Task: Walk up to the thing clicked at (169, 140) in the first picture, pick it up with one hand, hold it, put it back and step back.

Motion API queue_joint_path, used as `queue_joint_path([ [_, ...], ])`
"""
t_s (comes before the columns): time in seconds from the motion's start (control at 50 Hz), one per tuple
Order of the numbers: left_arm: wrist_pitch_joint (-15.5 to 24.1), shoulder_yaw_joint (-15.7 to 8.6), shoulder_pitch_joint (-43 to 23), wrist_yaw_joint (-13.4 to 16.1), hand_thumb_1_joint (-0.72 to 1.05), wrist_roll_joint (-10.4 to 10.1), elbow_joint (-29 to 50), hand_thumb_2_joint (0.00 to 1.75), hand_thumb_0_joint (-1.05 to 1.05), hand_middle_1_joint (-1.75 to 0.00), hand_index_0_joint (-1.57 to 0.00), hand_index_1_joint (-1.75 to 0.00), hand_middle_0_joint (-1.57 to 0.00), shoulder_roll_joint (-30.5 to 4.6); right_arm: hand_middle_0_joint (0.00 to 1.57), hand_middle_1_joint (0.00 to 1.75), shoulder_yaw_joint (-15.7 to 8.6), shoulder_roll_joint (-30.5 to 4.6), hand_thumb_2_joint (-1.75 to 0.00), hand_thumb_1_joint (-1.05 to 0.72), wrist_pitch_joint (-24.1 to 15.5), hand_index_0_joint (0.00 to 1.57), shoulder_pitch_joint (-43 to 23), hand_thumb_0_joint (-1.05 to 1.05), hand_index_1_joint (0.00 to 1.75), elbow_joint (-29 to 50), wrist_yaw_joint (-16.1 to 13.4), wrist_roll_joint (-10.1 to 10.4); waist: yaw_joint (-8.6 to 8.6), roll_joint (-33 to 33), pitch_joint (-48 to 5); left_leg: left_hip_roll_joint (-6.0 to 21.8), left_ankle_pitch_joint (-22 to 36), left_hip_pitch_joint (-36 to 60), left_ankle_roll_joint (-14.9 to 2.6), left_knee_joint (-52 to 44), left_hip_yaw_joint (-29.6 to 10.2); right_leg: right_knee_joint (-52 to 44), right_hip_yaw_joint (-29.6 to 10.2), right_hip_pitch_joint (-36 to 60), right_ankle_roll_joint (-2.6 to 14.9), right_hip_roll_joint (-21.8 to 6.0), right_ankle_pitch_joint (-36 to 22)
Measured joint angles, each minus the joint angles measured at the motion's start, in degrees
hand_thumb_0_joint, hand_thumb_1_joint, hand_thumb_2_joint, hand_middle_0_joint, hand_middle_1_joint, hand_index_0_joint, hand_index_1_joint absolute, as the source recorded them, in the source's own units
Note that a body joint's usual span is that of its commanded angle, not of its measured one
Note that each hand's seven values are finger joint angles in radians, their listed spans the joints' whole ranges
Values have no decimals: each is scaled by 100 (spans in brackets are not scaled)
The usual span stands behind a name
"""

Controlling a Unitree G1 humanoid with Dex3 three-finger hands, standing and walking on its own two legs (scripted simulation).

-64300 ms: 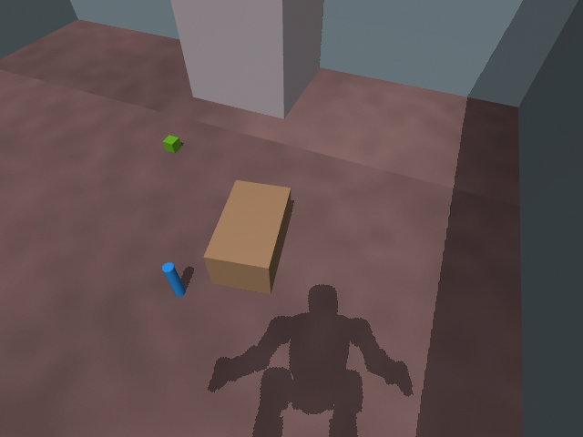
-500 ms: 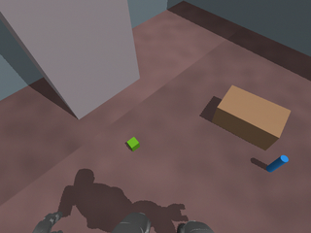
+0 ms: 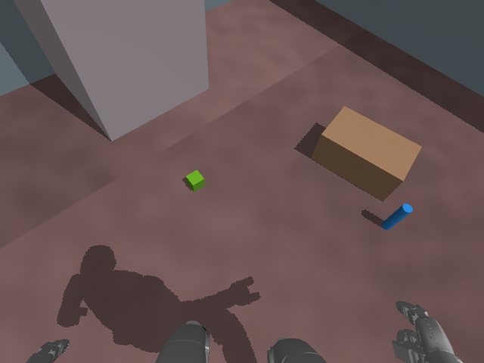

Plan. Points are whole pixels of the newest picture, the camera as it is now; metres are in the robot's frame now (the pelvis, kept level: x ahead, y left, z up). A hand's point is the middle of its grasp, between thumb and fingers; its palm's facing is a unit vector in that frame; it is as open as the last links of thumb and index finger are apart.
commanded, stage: step back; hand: left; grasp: from above
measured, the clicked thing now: (195, 180) +0.82 +0.23 -0.73
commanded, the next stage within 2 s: stand in 1.66 s
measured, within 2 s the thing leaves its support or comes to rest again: neither
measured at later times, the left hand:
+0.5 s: hand out of the picture -0.06 +0.25 -0.15, palm faces +0.08 -0.91 -0.41, open 7.4 cm
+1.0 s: hand out of the picture -0.25 +0.22 -0.13, palm faces +0.05 -0.90 -0.43, open 7.4 cm
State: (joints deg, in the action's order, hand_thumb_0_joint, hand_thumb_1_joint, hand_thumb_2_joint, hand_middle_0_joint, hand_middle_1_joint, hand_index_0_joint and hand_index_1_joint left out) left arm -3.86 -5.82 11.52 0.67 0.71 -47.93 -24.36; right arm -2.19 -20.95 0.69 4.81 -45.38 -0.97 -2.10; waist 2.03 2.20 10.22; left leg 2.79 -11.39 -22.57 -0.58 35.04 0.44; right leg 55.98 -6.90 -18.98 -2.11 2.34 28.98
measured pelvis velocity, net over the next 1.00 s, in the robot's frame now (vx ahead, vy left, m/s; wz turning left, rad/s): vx -0.26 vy -0.05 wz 0.04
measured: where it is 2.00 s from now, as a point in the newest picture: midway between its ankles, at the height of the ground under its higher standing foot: outside the picture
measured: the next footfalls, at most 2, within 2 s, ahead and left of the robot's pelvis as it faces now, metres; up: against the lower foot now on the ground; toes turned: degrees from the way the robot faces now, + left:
right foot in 0.06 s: -0.03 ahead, -0.15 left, +0.00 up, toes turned +2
left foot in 0.44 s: -0.13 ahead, +0.09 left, +0.00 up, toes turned +3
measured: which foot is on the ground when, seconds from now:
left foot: down 0.00-0.10, up 0.12-0.42, down 0.44-0.78, up 0.80-1.00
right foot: up 0.00-0.04, down 0.06-0.46, up 0.48-0.72, down 0.74-1.00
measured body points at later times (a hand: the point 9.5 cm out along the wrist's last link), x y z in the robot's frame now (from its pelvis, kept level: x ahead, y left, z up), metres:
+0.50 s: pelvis -0.17 -0.03 -0.01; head -0.11 -0.02 +0.43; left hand -0.06 +0.30 -0.12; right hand -0.08 -0.33 -0.13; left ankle -0.17 +0.09 -0.73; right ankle -0.09 -0.15 -0.71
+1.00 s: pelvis -0.26 -0.05 +0.01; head -0.25 -0.08 +0.46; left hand -0.25 +0.27 -0.10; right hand -0.18 -0.38 -0.13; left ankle -0.23 +0.09 -0.70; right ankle -0.28 -0.19 -0.72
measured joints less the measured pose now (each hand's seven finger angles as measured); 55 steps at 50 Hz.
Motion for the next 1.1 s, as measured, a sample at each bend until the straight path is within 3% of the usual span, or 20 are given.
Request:
queue_joint_path([
  [0.06, 60, 58, 43, -35, 91, 1, -107, 90, 1, -30, -21, -30, -20, 37, 21, 30, -18, -131, -90, -90, 73, 21, -179, 0, 30, 106, 23, 19, 23, -103, 63, 90, 74, -311, 112, 271, 78, -1411, 262, 504, 79, -207, -364],
  [0.12, 114, 141, 9, -90, 91, 73, -253, 90, 1, -30, -21, -30, -20, 347, 21, 30, -114, -357, -90, -91, 216, 21, -228, 0, 30, -15, 9, 98, -129, -722, 150, 240, -159, -543, 68, 576, -386, -1690, 627, 624, 193, 70, -506],
  [0.18, 95, 218, 246, -141, 91, 139, -176, 90, 1, -30, -21, -30, -20, 386, 21, 30, -133, -261, -90, -91, 333, 21, 18, 0, 30, -233, -39, 140, 92, -418, -135, -459, -1511, -785, 78, 1855, -635, -1554, 365, 333, 289, -228, -636],
  [0.22, 71, 227, 318, -104, 90, 147, -179, 90, 1, -31, -21, -30, -20, 426, 21, 30, -108, -264, -90, -91, 320, 21, 188, 0, 30, -312, -22, 180, 89, -319, -249, -787, -1603, -792, 44, 2596, -786, -1759, 294, 281, 280, -374, -849],
  [0.28, 70, 208, 254, -58, 90, 166, -86, 90, 1, -31, -21, -30, -20, 429, 21, 30, -76, -296, -90, -91, 246, 21, 431, 0, 30, -359, -62, 185, -24, -338, -326, -920, -1597, -608, 80, 2957, -862, -1937, 391, 113, 267, -441, -1103],
  [0.38, 99, 169, -147, 49, 90, 169, 319, 90, 1, -31, -21, -30, -20, 306, 21, 30, -54, -230, -90, -91, 202, 20, 623, 0, 30, -472, -91, 122, -153, -373, -102, -645, -1800, 163, 155, 1675, -522, -1798, 716, -257, 275, -444, -1326],
  [0.44, 56, 164, -459, 69, 90, 96, 486, 90, 1, -31, -21, -30, -20, 168, 21, 30, -48, -85, -90, -91, 138, 20, 658, 0, 30, -535, -55, 71, -218, -173, 83, -578, -949, 697, 46, 302, -234, -1418, 858, -529, 225, -586, -1316],
  [0.48, -3, 134, -606, 83, 90, 48, 455, 90, 0, -31, -21, -30, -20, 78, 21, 30, -22, 118, -90, -91, 161, 21, 584, 0, 30, -594, -11, 10, -87, 234, 245, -756, -727, 779, -25, 176, -10, -1162, 549, -644, 259, -679, -1234],
  [0.54, -90, 197, -587, 94, 91, -2, 263, 90, 0, -30, -21, -30, -20, 196, 21, 30, 48, 106, -90, -91, 185, 21, 593, 0, 30, -540, 78, -24, -240, 16, 90, -490, -621, 586, -89, 249, -182, 105, 313, -848, 295, -93, 43],
  [0.58, -99, 212, -497, 46, 91, -45, 185, 90, 1, -30, -21, -30, -20, 229, 21, 30, 58, 95, -90, -91, 191, 21, 562, 0, 30, -512, 65, -59, -253, -61, -60, -339, -423, 510, -78, 70, -212, 863, 120, -876, 323, 182, 108],
  [0.62, -42, 200, -361, -6, 91, -53, 127, 90, 0, -30, -21, -30, -20, 229, 21, 30, 44, 77, -90, -90, 161, 21, 494, 0, 30, -475, 58, -68, -202, -63, -201, -240, -240, 419, -59, -99, -151, 1091, 8, -722, 328, 248, -48],
  [0.66, 36, 197, -212, -54, 90, -39, 19, 90, 0, -30, -21, -30, -20, 212, 21, 30, 12, 45, -90, -90, 110, 21, 412, 0, 30, -437, 72, -69, -180, -60, -309, -178, -123, 314, -64, -174, -101, 531, 44, -313, 272, 132, -79],
  [0.72, 191, 216, 54, -88, 90, -16, -220, 90, 0, -30, -21, -30, -20, 176, 21, 30, -31, -23, -90, -90, 89, 21, 256, 0, 30, -364, 123, -82, -111, -62, -444, -72, -93, 132, -71, -55, 75, -1242, 239, 514, 233, -160, 88],
  [0.76, 319, 194, 128, -61, 90, 41, -511, 90, 0, -30, -21, -30, -20, 278, 21, 30, -84, -147, -90, -90, 124, 21, 149, 0, 30, -360, 150, -79, -137, -357, -399, 138, -227, -5, -83, 293, -30, -2194, 426, 960, 245, -33, -565],
  [0.8, 372, 204, 263, -62, 90, 140, -699, 90, 1, -30, -21, -30, -20, 406, 21, 30, -150, -209, -90, -91, 188, 21, 259, 0, 30, -436, 131, -64, -180, -619, -489, 92, -965, -131, -83, 702, -403, -2277, 581, 1044, 291, 114, -726],
  [0.84, 382, 209, 472, -57, 90, 206, -777, 90, 1, -30, -21, -30, -20, 409, 21, 30, -158, -189, -90, -91, 229, 21, 437, 0, 30, -587, 155, -39, 13, -479, -720, -200, -1378, -229, 0, 1149, -507, -2181, 461, 926, 417, -44, -628],
  [0.88, 415, 207, 606, -38, 90, 201, -861, 90, 1, -31, -21, -30, -20, 435, 21, 30, -165, -244, -90, -91, 199, 21, 539, 0, 30, -708, 217, 9, 74, -443, -773, -326, -1249, -182, 54, 1366, -595, -2307, 413, 949, 392, -180, -798],
  [0.94, 486, 204, 634, -57, 90, 176, -911, 90, 1, -31, -21, -30, -20, 451, 21, 30, -202, -341, -90, -91, 136, 21, 737, 0, 30, -833, 237, 8, -18, -555, -782, -317, -1100, -89, 123, 1295, -689, -2454, 539, 979, 258, -255, -898],
  [1.04, 529, 168, 504, -116, 90, 167, -750, 90, 1, -31, -21, -30, -20, 287, 20, 30, -211, -313, -90, -91, 114, 20, 1005, 0, 30, -1096, 318, -29, -54, -537, -730, -212, -1306, 350, 150, 450, -362, -2314, 798, 906, 166, -419, -740],
  [1.1, 460, 158, 374, -92, 90, 116, -704, 90, 1, -31, -21, -30, -20, 110, 20, 30, -218, -126, -90, -91, -6, 20, 956, 1, 30, -1185, 310, -43, -27, -174, -554, -429, -406, 666, 74, -162, -100, -1901, 684, 776, 140, -710, -534],
])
